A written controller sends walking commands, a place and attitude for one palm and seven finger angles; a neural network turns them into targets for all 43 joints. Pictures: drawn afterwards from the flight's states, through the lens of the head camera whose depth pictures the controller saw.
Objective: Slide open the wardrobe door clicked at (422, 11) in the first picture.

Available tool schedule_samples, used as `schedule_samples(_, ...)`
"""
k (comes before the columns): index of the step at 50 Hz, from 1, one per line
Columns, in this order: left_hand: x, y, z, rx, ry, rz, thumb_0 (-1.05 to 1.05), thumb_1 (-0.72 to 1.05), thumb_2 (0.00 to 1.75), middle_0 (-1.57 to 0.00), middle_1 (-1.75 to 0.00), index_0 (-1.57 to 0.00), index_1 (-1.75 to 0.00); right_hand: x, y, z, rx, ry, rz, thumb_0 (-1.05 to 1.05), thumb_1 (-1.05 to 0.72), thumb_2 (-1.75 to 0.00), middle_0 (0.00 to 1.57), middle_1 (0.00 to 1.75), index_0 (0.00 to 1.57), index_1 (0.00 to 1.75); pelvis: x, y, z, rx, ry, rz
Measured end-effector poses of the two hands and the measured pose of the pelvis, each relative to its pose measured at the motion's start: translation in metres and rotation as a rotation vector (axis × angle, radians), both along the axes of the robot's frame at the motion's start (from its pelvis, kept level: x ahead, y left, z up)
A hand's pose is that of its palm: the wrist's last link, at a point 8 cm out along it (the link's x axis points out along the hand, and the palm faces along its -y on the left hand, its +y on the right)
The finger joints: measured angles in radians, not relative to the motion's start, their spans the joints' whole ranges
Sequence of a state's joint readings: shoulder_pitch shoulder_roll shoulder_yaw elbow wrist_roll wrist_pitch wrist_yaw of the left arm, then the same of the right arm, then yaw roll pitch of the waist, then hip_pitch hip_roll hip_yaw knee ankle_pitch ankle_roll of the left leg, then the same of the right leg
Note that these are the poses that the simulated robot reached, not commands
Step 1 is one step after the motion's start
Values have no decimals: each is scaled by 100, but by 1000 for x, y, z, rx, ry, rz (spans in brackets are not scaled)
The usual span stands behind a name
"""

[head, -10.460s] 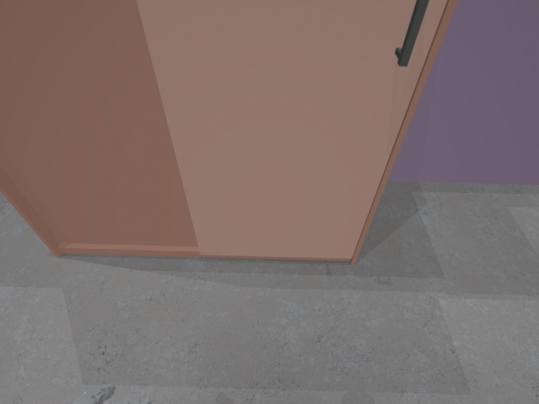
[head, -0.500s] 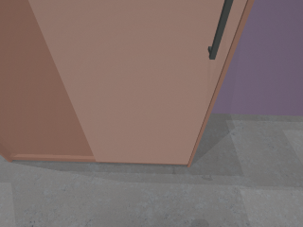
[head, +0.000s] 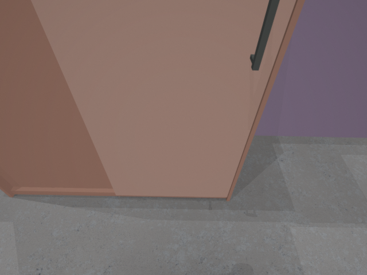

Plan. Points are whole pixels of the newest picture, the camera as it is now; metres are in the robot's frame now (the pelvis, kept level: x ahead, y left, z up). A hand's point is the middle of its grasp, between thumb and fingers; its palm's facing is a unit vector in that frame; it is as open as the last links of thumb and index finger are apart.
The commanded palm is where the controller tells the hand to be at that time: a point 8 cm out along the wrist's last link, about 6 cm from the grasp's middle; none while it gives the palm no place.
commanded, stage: shuffle to correct the standing spot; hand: right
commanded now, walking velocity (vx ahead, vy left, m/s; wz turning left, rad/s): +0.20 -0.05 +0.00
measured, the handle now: (265, 22) +0.64 -0.17 +0.27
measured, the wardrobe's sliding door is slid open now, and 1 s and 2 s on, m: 0.00 0.00 0.00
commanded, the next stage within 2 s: come to a stop and stand still in 0.56 s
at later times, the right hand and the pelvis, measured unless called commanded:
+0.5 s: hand out of the picture +0.09 -0.21 -0.18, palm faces +0.04 +0.99 -0.15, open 7.3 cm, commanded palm none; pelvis +0.10 -0.04 +0.00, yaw +0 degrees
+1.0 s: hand (252, 233) +0.28 -0.18 -0.18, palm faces +0.06 +0.98 -0.21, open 7.2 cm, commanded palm none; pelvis +0.18 +0.00 -0.01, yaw +0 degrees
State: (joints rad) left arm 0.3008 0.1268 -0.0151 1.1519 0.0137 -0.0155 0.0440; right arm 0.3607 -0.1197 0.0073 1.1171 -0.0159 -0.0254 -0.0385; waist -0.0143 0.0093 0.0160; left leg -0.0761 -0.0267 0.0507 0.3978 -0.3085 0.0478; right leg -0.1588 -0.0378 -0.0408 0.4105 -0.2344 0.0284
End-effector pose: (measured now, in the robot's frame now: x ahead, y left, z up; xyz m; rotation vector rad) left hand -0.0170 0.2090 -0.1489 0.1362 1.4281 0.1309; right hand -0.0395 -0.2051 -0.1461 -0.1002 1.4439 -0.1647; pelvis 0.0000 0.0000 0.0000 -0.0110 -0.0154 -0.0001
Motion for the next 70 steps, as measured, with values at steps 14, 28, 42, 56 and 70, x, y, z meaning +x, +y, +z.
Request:
schedule_samples(14, 48, -13, 0, 56, -21, -27, 0, 91, 90, -20, -30, -20, -30, -19, -17, -22, 60, 117, -99, 0, -91, -90, 19, 30, 20, 30, 45, -28, -17, 17, -3, -17)
schedule_samples(28, 56, -59, 13, -40, 89, 63, 0, 91, 90, -20, -30, -20, -30, 170, -59, 1, -22, -90, 38, 3, -95, -90, 19, 30, 20, 30, 112, -33, 2, 5, 22, 10)
schedule_samples(42, 137, 4, -14, -13, 134, 94, 0, 91, 90, -20, -30, -20, -30, 319, -7, -1, -45, -302, 88, 1, -92, -90, 19, 30, 20, 30, 187, 7, -17, -1, -18, -14)
schedule_samples(56, 277, 3, 10, 86, -238, -42, 0, 91, 90, -20, -30, -19, -30, 269, -58, -16, -48, -199, 13, 0, -92, -90, 20, 30, 20, 30, 176, -25, -17, 6, 5, -5)
schedule_samples(70, 237, -29, 12, 42, -208, -48, 0, 92, 90, -20, -30, -20, -30, 178, -70, -4, -46, -13, -10, 1, -91, -90, 19, 30, 20, 30, 150, -41, -4, -6, 20, 11)
